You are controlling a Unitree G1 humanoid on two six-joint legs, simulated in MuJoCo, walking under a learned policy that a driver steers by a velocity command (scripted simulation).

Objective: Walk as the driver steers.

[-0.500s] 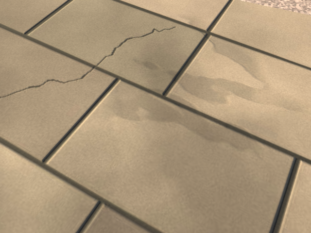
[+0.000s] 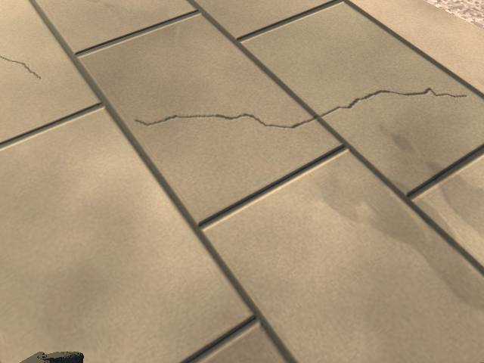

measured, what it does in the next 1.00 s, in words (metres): walks ahead, turning right: right foot, then left foot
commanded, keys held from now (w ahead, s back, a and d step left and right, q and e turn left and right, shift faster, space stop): q+shift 0.02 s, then shift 0.12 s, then e+shift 0.48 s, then w+e+shift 0.38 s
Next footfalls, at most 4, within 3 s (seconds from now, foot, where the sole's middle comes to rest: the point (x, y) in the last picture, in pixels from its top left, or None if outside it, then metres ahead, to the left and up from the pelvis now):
0.04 right None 0.09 -0.12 -0.77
0.36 left None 0.02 0.12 -0.77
0.76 right None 0.04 -0.14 -0.77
1.20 left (306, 329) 0.53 -0.17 -0.77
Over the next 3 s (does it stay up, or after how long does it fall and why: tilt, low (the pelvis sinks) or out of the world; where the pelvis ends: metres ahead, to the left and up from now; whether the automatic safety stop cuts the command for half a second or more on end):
stays up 1.56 -0.53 -0.04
